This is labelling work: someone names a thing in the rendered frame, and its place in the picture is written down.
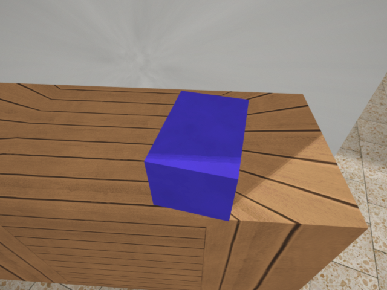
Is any pedestal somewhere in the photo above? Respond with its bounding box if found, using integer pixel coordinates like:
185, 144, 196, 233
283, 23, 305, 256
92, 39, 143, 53
0, 83, 368, 290

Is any carton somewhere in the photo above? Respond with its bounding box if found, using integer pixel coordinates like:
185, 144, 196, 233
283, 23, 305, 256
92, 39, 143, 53
144, 91, 249, 221

